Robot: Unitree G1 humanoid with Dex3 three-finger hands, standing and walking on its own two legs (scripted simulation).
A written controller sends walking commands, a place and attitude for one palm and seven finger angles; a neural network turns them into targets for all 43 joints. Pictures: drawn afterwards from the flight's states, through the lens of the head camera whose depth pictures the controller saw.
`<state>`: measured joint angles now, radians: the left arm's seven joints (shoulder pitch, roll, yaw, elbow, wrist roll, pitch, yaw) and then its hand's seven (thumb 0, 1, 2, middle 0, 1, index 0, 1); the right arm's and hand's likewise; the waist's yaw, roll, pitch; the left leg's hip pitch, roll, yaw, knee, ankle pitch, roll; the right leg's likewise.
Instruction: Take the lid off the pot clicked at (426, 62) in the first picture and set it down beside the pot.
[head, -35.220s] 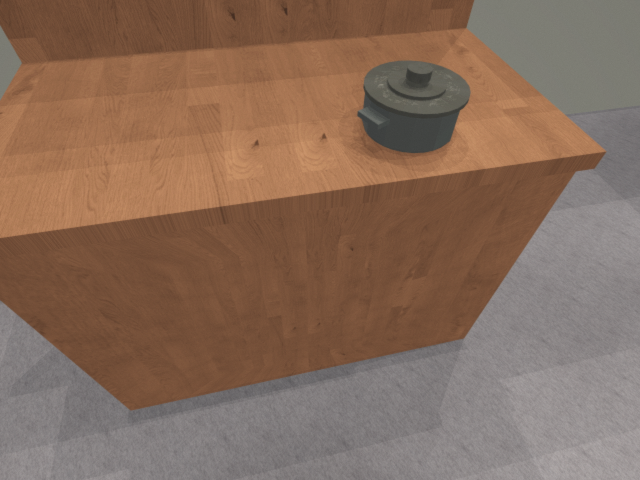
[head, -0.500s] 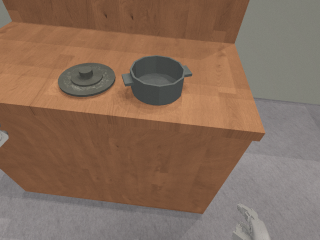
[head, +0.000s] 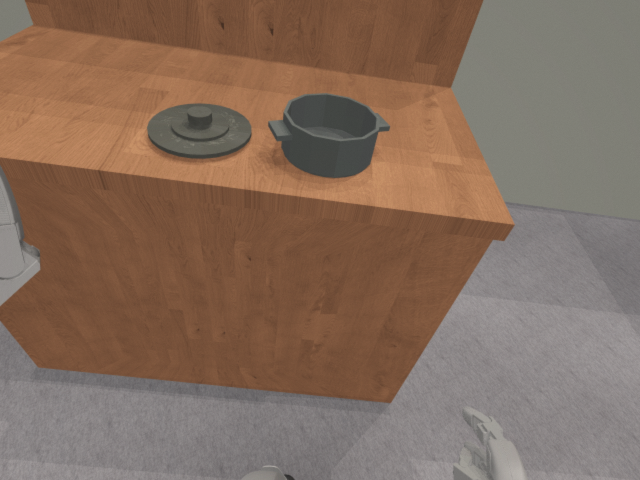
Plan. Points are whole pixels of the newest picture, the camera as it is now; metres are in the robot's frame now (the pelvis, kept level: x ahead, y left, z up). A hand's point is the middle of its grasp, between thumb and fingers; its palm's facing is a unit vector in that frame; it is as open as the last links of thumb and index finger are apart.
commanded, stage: stop stepping back and stand still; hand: left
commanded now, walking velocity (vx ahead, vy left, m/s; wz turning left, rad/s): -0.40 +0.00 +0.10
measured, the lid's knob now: (199, 115) +0.67 +0.28 +0.11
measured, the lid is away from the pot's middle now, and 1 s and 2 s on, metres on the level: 0.24 0.24 0.24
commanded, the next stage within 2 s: none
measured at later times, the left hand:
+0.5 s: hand out of the picture -0.09 +0.44 +0.33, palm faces +0.67 -0.72 +0.20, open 7.4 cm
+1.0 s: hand out of the picture -0.06 +0.47 +0.14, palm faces +0.44 -0.89 -0.12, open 7.4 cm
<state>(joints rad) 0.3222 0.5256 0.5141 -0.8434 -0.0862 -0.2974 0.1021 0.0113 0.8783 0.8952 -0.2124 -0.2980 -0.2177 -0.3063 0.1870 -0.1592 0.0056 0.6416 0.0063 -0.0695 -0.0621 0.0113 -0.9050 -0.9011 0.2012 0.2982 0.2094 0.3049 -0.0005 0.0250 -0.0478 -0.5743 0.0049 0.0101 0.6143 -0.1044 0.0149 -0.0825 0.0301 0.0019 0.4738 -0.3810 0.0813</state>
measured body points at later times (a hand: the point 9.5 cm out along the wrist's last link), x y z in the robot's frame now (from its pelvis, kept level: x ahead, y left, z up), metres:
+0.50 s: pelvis -0.25 +0.09 -0.03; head -0.30 +0.18 +0.41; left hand -0.13 +0.48 +0.32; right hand -0.05 -0.09 -0.06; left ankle -0.24 +0.17 -0.72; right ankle -0.17 -0.05 -0.62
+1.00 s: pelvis -0.34 +0.20 -0.03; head -0.42 +0.23 +0.41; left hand -0.09 +0.51 +0.15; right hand -0.24 -0.05 -0.12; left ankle -0.31 +0.26 -0.71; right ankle -0.33 +0.02 -0.56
